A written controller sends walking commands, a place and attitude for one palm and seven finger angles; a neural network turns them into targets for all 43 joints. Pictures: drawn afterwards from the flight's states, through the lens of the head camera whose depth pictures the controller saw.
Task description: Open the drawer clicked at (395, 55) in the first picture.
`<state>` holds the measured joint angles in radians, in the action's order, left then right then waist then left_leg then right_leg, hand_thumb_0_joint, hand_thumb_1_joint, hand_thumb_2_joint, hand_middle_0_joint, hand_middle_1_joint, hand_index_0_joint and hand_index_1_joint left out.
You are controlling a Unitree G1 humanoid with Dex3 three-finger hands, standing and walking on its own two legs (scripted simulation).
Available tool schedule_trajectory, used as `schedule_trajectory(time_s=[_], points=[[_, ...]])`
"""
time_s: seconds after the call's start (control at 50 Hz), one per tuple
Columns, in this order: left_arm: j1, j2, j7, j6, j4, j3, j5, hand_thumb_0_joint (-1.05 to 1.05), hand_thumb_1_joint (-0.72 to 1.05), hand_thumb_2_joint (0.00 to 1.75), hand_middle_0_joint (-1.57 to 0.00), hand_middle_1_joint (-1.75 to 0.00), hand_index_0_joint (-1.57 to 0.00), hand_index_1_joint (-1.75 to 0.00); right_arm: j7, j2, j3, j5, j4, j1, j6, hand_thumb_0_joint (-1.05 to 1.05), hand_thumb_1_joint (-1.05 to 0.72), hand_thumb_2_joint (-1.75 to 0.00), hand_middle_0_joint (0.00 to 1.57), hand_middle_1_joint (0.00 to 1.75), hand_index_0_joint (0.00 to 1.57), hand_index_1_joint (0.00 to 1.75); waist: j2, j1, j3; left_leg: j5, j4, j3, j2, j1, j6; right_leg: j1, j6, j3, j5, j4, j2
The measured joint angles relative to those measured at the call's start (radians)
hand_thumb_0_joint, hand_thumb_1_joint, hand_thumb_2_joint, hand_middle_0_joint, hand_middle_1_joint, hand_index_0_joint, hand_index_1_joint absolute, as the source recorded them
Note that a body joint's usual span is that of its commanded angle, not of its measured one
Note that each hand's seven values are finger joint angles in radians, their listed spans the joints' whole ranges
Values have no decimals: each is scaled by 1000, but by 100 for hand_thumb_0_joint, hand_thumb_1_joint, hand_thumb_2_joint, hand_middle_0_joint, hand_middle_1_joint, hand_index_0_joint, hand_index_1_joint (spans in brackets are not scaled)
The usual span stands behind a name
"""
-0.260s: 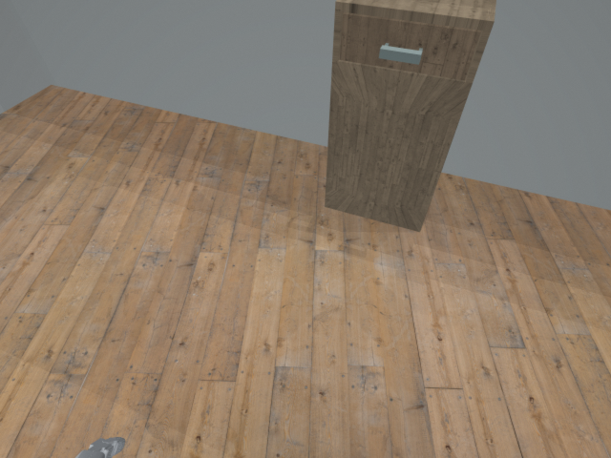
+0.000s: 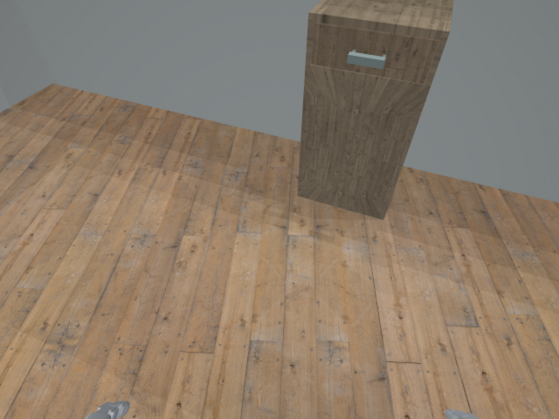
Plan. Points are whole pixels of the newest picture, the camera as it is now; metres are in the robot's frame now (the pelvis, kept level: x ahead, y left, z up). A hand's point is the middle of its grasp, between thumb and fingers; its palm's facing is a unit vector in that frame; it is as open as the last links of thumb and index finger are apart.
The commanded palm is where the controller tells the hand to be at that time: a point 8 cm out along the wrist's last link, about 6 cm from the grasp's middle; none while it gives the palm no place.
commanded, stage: stand and wait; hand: left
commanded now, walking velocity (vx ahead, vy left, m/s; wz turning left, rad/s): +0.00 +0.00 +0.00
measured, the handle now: (367, 57) +1.20 -0.22 +0.00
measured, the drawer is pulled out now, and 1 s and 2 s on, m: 0.00 0.00 0.00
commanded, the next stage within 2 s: look at it before walking up in 0.56 s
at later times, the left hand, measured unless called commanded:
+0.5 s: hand out of the picture +0.05 +0.24 -0.15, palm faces -0.02 -0.94 -0.35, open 7.4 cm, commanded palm none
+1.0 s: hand out of the picture +0.04 +0.25 -0.15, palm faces -0.03 -0.94 -0.33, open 7.3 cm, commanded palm none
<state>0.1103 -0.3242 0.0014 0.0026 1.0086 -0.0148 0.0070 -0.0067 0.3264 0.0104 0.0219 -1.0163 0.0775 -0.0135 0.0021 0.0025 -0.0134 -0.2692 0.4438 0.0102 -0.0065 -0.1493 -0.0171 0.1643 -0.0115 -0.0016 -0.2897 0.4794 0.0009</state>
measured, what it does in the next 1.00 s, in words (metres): stands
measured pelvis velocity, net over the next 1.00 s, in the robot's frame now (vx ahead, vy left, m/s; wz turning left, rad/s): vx -0.03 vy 0.00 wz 0.00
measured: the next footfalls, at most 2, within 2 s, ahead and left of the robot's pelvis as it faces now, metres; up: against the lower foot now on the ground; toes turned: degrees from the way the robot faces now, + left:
none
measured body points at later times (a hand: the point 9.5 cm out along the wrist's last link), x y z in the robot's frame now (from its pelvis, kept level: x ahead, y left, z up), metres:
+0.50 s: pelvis -0.02 -0.01 +0.00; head -0.02 -0.01 +0.45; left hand +0.05 +0.29 -0.13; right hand +0.05 -0.30 -0.13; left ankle -0.02 +0.13 -0.74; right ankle -0.02 -0.11 -0.74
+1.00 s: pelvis -0.03 +0.00 +0.01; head -0.03 +0.00 +0.46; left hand +0.04 +0.30 -0.13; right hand +0.04 -0.29 -0.13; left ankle -0.02 +0.13 -0.74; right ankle -0.02 -0.11 -0.74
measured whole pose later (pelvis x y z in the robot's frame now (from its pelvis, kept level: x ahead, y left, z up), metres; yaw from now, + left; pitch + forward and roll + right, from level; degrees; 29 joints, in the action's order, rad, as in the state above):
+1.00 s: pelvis -0.03 +0.00 +0.01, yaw +0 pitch -2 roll +0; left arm 0.15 -0.34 0.00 0.01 1.09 -0.01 0.01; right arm 0.00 0.33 0.01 0.01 -1.12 0.14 -0.01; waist 0.00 0.00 -0.03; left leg -0.19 0.38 0.01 -0.01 -0.15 -0.02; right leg 0.15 -0.01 0.00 -0.20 0.39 -0.01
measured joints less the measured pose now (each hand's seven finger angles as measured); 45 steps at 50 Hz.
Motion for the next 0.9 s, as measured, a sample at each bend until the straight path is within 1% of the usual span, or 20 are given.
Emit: schedule_trajectory(time_s=[0.28,0.44,0.72,0.9], points=[[41,-16,-1,-1,56,9,-2,1,91,90,-21,-30,-21,-30,-1,15,-4,-4,-63,41,8,0,-90,-90,21,30,20,30,0,2,-23,33,-36,7,-14,12,-11,-17,-10,-7,37,-45,-14],[44,-21,-1,2,79,10,-3,1,91,90,-21,-30,-21,-30,0,19,-2,-6,-90,55,8,0,-90,-90,21,30,20,30,2,-1,-24,51,-52,6,-17,18,-13,-24,-11,-7,57,-64,-17],[31,-15,-5,4,78,6,0,1,91,90,-21,-30,-21,-30,6,11,0,-6,-97,58,3,0,-90,-90,21,30,20,30,-2,-5,-12,73,-63,2,-15,7,-9,-14,-6,-2,83,-81,-15],[32,-14,-6,3,79,6,1,1,91,90,-21,-30,-21,-30,6,8,0,-7,-101,63,0,0,-90,-90,21,30,20,30,-4,-5,-17,77,-66,0,-10,1,-4,-9,-1,0,88,-85,-9]])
